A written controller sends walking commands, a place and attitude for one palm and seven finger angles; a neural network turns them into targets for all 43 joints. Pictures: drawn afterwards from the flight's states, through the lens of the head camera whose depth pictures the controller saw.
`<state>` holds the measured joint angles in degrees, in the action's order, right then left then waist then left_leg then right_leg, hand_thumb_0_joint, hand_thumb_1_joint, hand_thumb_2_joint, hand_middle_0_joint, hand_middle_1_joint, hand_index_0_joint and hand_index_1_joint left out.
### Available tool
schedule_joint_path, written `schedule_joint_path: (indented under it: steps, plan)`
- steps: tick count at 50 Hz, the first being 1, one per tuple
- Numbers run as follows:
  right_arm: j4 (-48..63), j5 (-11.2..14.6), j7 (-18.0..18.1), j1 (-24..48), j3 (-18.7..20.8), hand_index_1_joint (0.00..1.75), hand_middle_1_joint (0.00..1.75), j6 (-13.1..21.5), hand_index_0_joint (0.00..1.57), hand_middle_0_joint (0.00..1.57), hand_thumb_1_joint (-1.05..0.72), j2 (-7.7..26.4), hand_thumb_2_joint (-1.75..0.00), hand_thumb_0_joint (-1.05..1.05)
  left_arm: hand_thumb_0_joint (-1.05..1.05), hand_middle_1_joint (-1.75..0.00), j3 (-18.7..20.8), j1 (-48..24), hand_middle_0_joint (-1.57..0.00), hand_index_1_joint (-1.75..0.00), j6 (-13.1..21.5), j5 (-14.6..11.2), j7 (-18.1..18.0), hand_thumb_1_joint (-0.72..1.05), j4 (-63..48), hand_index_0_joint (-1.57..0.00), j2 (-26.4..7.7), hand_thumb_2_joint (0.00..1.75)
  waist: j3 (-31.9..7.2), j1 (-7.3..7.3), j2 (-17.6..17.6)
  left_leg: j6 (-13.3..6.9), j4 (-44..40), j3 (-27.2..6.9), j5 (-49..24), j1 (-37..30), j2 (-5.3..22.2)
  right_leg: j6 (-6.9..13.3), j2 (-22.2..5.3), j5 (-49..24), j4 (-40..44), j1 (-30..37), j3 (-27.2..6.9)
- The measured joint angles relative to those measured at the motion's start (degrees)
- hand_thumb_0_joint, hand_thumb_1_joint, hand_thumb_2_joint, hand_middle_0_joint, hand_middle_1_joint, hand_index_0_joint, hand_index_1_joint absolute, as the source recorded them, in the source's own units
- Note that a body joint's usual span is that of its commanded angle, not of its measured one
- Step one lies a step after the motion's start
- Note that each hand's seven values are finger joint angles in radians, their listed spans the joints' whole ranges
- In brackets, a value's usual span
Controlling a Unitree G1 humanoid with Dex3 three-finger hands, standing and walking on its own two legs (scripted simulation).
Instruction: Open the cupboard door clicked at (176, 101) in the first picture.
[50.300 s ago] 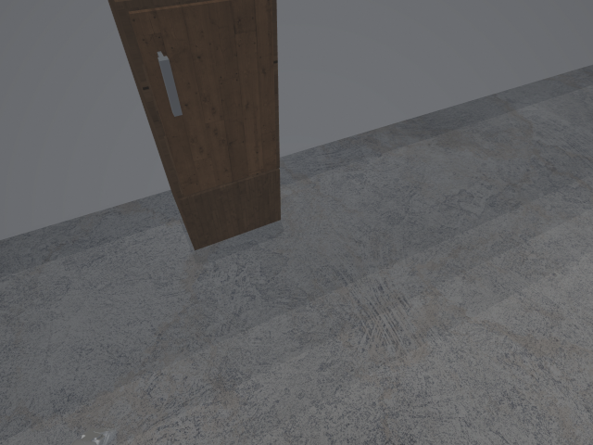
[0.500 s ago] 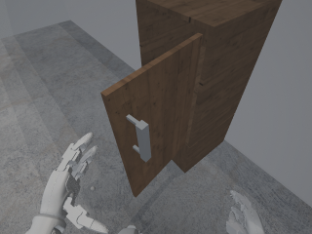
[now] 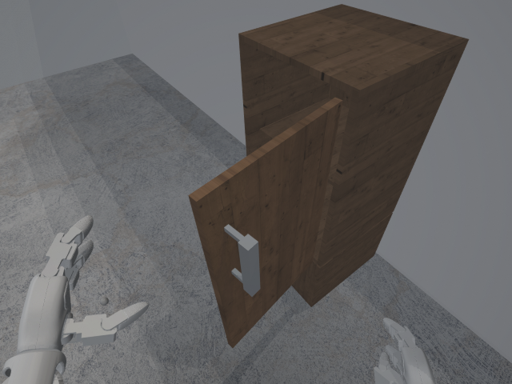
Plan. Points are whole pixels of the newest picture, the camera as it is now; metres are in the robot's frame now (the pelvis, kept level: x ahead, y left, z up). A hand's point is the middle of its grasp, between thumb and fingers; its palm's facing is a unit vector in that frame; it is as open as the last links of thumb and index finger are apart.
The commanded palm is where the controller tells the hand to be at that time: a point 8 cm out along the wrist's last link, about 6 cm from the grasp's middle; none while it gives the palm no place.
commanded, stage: draw the hand back to the body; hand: left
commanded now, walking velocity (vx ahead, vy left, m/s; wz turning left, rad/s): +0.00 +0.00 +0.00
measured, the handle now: (241, 260) +0.33 +0.06 +0.00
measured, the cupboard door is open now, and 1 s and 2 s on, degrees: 99 99 99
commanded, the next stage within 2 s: step back with the hand held close in 0.70 s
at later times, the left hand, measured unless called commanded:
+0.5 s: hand (61, 262) +0.21 +0.25 +0.17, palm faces +0.44 -0.80 -0.40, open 7.7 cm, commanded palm +0.16 +0.29 +0.18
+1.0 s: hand (57, 267) +0.20 +0.25 +0.18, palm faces +0.39 -0.79 -0.47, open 7.4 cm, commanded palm +0.14 +0.29 +0.19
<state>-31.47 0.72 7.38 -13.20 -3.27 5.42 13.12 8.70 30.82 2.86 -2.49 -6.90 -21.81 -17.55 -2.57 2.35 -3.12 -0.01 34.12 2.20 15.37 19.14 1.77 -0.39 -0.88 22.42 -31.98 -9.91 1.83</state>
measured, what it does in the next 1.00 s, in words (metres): stands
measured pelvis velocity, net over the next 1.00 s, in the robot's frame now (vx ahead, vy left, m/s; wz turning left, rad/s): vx -0.01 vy -0.01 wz -0.02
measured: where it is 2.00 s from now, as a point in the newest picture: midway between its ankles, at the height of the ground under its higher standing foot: outside the picture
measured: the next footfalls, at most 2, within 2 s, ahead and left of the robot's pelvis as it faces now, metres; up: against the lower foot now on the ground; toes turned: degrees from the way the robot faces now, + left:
right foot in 1.94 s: -0.19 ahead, -0.09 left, +0.00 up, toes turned -1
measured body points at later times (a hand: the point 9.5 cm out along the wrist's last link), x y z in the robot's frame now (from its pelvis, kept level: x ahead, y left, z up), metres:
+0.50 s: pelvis +0.01 -0.01 +0.01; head +0.00 -0.03 +0.46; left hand +0.18 +0.29 +0.19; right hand +0.20 -0.23 -0.07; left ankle +0.03 +0.12 -0.73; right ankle -0.06 -0.12 -0.73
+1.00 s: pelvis -0.01 -0.01 +0.01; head -0.01 -0.03 +0.46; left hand +0.17 +0.29 +0.20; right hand +0.18 -0.25 -0.07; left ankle +0.03 +0.12 -0.73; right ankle -0.06 -0.12 -0.73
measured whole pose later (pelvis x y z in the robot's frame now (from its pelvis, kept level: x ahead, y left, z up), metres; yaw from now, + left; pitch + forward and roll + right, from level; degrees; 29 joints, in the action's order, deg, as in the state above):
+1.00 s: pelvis -0.01 -0.01 +0.01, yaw -1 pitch -1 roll -1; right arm -34.0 0.5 5.4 -9.3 0.1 0.7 14.1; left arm 21.8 29.2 8.1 -3.5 -5.9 -23.3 -21.5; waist -0.2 1.4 -4.1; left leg 0.9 24.9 3.0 10.4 13.6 3.5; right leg 0.3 1.0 15.8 -20.8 -4.2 0.9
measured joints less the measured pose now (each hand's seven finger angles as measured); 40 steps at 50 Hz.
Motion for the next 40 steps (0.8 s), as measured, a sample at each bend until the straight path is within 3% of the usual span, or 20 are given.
schedule_joint_path:
  steps: [9, 20, 27, 40]
  plan:
    - [-1.64, -0.38, -1.4, 1.81, 0.25, 0.3, 0.3, -0.6, 0.2, 0.2, -0.9, -0.51, -0.89, 0.01, 0.0, -0.31, 5.1, -1.03, -0.19, -0.3, -0.09, -0.45, 0.18, 0.36, -1.13, -0.19, -1.4, 0.67, 1.01, 0.83, 0.35, -0.16, -5.93, 1.13, -1.59, -5.89, -0.54, -0.33, -0.5, -2.21, 6.3, 5.62, -0.88]
    - [-2.97, -0.48, -2.08, 2.61, 1.38, 0.3, 0.3, -1.68, 0.2, 0.2, -0.9, -0.1, -0.89, 0.01, 0.01, -0.31, 11.26, -4.07, -0.21, -0.3, 0.12, -1.39, -0.03, 0.73, -1.2, -0.2, -2.76, 0.83, 1.55, 1.41, 0.13, 0.23, -8.73, 1.29, -2.6, -8.5, -0.26, -0.01, -0.14, -3.5, 9.43, 8.24, -1.02]
    - [-3.43, -0.43, -2.21, 2.3, 2.09, 0.3, 0.3, -2.38, 0.2, 0.2, -0.9, 0.31, -0.89, 0.01, 0.01, -0.3, 10.03, -3.89, -0.21, -0.3, -0.11, -1.58, 0.57, 0.85, -0.1, -0.2, -1.58, 0.88, 1.93, 1.14, 0.02, 0.56, -9.76, 1.15, -3.39, -9.24, 0.05, 0.35, 0.22, -4.0, 10.01, 8.79, -0.9]
    - [-4.73, -0.4, -1.54, 2.15, 2.64, 0.3, 0.3, -1.31, 0.2, 0.2, -0.9, 0.23, -0.89, 0.01, 0.01, -0.31, 10.34, -4.07, -0.21, -0.3, 1.46, -1.88, 0.6, 0.89, 0.9, -0.21, -1.58, 0.9, 3.01, 0.99, -0.27, 1.25, -10.61, 0.67, -4.47, -10.23, 1.04, 1.1, 1.32, -5.14, 11.17, 9.94, -0.58]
